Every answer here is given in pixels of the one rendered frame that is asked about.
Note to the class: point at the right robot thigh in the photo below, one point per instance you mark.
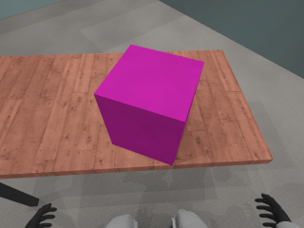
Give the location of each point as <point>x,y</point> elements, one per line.
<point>187,219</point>

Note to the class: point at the table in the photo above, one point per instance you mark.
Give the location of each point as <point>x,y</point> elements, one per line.
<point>51,125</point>

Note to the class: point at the left robot thigh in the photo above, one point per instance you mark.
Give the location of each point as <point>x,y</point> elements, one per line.
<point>123,222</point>

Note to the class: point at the carton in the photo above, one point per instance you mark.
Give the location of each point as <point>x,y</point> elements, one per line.
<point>145,101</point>

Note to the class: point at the robot thigh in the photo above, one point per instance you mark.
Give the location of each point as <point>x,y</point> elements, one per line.
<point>187,219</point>
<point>123,222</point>

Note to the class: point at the right robot hand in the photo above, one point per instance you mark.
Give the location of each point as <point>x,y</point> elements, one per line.
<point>278,214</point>

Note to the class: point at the left robot hand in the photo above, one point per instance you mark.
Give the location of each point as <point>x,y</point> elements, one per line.
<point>38,217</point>

